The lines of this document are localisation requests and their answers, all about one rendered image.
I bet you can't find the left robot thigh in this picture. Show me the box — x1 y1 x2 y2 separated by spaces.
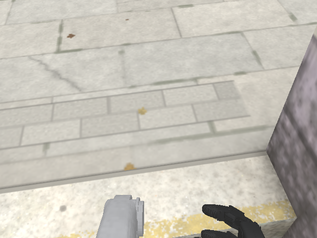
96 194 145 238

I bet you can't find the robot right hand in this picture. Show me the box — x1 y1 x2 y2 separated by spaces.
194 204 265 238

